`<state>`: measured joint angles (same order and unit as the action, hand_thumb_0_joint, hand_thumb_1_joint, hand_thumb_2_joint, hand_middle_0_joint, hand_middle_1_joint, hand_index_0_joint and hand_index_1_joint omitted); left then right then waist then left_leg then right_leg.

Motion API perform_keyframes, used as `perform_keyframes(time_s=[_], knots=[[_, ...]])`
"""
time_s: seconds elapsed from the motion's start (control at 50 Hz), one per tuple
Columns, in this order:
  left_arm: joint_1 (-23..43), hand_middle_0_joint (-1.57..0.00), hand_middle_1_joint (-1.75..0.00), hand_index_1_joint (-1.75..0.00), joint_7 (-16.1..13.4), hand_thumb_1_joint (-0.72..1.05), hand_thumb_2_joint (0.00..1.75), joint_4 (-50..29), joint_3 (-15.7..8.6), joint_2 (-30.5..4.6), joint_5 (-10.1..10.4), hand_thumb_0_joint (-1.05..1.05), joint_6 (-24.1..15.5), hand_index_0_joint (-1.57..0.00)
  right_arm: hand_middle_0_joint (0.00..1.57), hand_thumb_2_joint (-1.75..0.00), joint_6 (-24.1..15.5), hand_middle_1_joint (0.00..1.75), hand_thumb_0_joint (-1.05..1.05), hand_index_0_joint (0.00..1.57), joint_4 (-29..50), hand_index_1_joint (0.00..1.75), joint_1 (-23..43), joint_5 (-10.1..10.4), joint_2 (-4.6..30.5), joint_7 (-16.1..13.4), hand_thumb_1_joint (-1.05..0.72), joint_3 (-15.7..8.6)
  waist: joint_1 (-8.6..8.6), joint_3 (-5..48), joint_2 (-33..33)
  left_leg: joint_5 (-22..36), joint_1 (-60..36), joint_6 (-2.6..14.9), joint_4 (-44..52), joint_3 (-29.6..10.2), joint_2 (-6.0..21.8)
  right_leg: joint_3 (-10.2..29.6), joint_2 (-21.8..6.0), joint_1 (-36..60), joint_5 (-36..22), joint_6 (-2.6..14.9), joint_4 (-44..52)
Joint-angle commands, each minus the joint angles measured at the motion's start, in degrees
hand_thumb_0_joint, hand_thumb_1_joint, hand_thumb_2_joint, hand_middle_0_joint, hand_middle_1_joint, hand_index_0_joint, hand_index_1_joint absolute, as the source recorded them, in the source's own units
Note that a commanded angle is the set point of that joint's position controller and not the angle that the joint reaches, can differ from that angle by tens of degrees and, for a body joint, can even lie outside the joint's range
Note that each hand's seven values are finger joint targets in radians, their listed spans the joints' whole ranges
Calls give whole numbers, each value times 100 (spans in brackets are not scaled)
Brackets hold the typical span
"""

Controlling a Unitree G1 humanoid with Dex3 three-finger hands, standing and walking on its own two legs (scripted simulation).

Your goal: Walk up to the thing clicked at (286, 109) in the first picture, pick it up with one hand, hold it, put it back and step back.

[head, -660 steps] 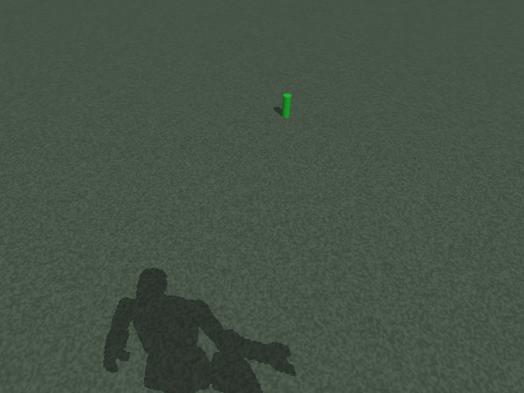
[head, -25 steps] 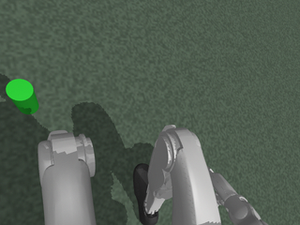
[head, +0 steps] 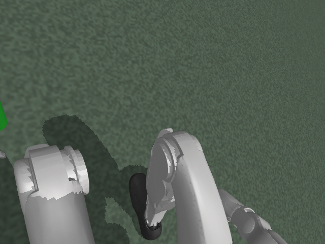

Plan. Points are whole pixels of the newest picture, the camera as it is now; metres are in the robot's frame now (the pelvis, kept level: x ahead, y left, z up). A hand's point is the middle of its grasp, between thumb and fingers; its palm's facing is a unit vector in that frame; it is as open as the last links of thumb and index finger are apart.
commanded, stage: close in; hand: left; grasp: from the side
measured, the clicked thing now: out of the picture +0.43 +0.28 -0.21
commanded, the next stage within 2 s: rest palm in 0.14 s
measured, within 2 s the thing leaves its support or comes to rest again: leaves its support in 1.36 s
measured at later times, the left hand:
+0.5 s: hand out of the picture +0.41 +0.28 -0.17, palm faces +0.33 -0.95 +0.01, open 15.7 cm
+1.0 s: hand out of the picture +0.44 +0.27 -0.17, palm faces +0.34 -0.94 +0.00, open 7.8 cm
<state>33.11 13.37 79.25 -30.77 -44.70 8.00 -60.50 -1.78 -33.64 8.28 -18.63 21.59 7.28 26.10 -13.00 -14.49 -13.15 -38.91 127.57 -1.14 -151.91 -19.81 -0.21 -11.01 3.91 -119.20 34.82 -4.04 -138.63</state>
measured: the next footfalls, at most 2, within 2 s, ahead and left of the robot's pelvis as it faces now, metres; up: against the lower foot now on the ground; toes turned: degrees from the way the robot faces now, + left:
none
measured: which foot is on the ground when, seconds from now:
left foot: down 0.00-1.00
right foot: down 0.00-1.00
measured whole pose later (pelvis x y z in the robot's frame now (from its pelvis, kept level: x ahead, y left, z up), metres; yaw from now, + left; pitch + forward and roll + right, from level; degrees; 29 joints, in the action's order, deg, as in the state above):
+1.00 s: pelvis +0.00 +0.00 +0.00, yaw -3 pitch +11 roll -18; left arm 37.7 -1.7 85.2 -28.4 -48.6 2.9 -65.2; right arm 1.3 -31.6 10.4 -21.8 21.3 8.4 30.8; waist -15.3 -18.1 -16.6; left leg -40.1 126.2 -1.1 -153.0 -23.2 0.6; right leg -13.5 5.4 -117.6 33.7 -4.9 -136.9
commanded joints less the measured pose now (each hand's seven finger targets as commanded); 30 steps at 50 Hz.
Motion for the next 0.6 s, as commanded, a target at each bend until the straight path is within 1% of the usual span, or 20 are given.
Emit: perform_keyframes(time_s=[0.0,0.08,0.1,0.12,0.14,0.16,0.18,0.2,0.24,0.28,0.3,0.34,0.36,0.38,0.4,0.42,0.48,0.52,0.56,0.58], knots=[[1161,-5,-7,-5,-100,-53,4,-568,152,-759,106,0,-478,-5,20,-90,8,30,0,20,278,30,-31,-31,2026,-70,-92,-659,-582,3104,2585,181,-2198,-36,1925,473,335,-811,133,1281,-516,404,959],[1239,-5,-7,-6,-352,-56,6,-387,-29,-922,107,0,-612,-5,20,-90,36,30,0,20,317,30,25,-81,2053,-48,-92,-564,-571,2837,2616,-29,-2087,-47,1969,386,333,-859,149,1248,-378,401,949],[1244,-5,-7,-7,-412,-53,8,-341,-29,-983,66,0,-656,-5,20,-90,50,30,0,20,353,30,24,-112,2034,-33,-92,-501,-572,2809,2673,-24,-2067,-48,1971,383,329,-877,159,1323,-383,403,946],[1253,-4,-7,-7,-482,-52,9,-342,-44,-1037,14,0,-703,-5,20,-90,67,30,0,20,344,30,40,-123,2035,-34,-91,-515,-537,2716,2604,-99,-1979,-28,1948,410,334,-856,168,1292,-336,403,987],[1207,-4,-8,-7,-558,-51,10,-289,-56,-1077,-50,0,-733,-5,20,-90,85,30,0,20,358,30,46,-148,2023,-26,-91,-493,-560,2677,2651,-80,-1995,-36,1959,404,349,-872,169,1311,-338,406,970],[1174,-4,-7,-7,-624,-50,10,-272,-65,-1141,-97,0,-762,-4,20,-90,85,30,0,20,368,30,81,-160,2015,-21,-91,-486,-492,2608,2644,-154,-1897,-21,1928,454,344,-851,190,1308,-292,414,1002],[1154,-5,-7,-7,-667,-50,10,-292,-45,-1107,-136,0,-800,-5,20,-90,103,30,0,20,375,30,90,-194,2023,-17,-91,-473,-556,2661,2733,-72,-2015,-47,1952,431,354,-882,186,1354,-362,411,982],[1159,-4,-6,-6,-700,-48,10,-333,-34,-1142,-183,0,-845,-4,20,-90,107,30,0,20,360,30,122,-202,2052,-21,-91,-493,-521,2575,2861,-83,-2066,-67,1999,413,373,-879,176,1290,-363,414,941],[1147,-9,-6,-7,-788,-40,13,-406,-41,-1140,-221,0,-911,-7,20,-91,133,30,0,20,335,30,47,-248,2065,-6,-90,-480,-562,2780,2924,116,-2241,-85,1976,396,382,-904,193,1426,-533,419,922],[1104,-10,-8,-9,-864,-33,16,-387,-3,-1092,-247,0,-934,-8,20,-91,147,30,0,20,334,30,65,-270,2065,0,-90,-467,-587,2808,2960,281,-2337,-100,1962,372,397,-911,200,1457,-665,415,905],[1118,-11,-9,-10,-886,-31,18,-394,91,-1033,-265,0,-933,-9,20,-91,150,30,0,20,294,30,43,-270,2083,7,-90,-471,-640,2812,2975,354,-2377,-105,1955,347,401,-924,201,1438,-740,418,876],[1219,-13,-10,-11,-961,-30,19,-470,156,-976,-242,0,-967,-11,20,-91,150,30,0,20,257,30,14,-290,2097,15,-90,-437,-740,2937,2954,549,-2457,-105,1888,314,398,-942,207,1569,-937,395,876],[1278,-21,-18,-19,-1004,-22,23,-471,185,-987,-270,0,-980,-19,20,-90,152,30,0,20,249,30,16,-283,2128,19,-90,-445,-765,2867,2977,587,-2498,-123,1932,257,412,-969,191,1485,-965,399,828],[1281,-27,-24,-24,-1016,-17,28,-517,222,-943,-252,0,-993,-25,20,-90,161,30,0,20,233,30,-4,-303,2118,27,-89,-443,-777,2994,2964,621,-2589,-126,1897,254,414,-964,211,1538,-1009,391,855],[1389,-30,-28,-28,-1039,-15,31,-509,259,-950,-258,0,-1005,-29,20,-90,173,30,0,20,197,30,-14,-307,2151,27,-90,-443,-849,2918,3051,643,-2607,-135,1901,222,416,-975,198,1499,-1041,386,827],[1402,-32,-30,-31,-1075,-11,35,-526,263,-947,-250,0,-1013,-31,20,-90,174,30,0,20,194,30,-49,-307,2135,37,-89,-426,-825,2955,3010,641,-2574,-125,1887,222,411,-967,211,1548,-1054,387,841],[1504,-38,-36,-36,-1182,-2,41,-392,349,-983,-359,0,-977,-37,20,-90,199,30,0,20,194,30,11,-322,2102,42,-89,-400,-868,2758,2997,485,-2450,-114,1913,227,416,-982,206,1464,-934,390,886],[1514,-41,-39,-40,-1236,2,45,-341,397,-1026,-417,0,-939,-39,20,-90,221,30,0,20,211,30,54,-314,2064,48,-88,-384,-820,2633,2927,292,-2304,-87,1904,267,412,-964,223,1405,-782,390,945],[1480,-46,-45,-45,-1277,8,50,-254,327,-1110,-446,0,-915,-45,20,-90,255,30,0,20,215,30,36,-321,2081,46,-88,-378,-828,2646,2866,271,-2252,-80,1885,273,416,-978,235,1444,-766,388,977],[1483,-48,-47,-48,-1292,12,53,-278,350,-1150,-459,0,-930,-47,20,-90,263,30,0,20,234,30,34,-335,2064,54,-88,-353,-809,2671,2911,259,-2239,-70,1870,305,398,-969,247,1509,-752,390,994]])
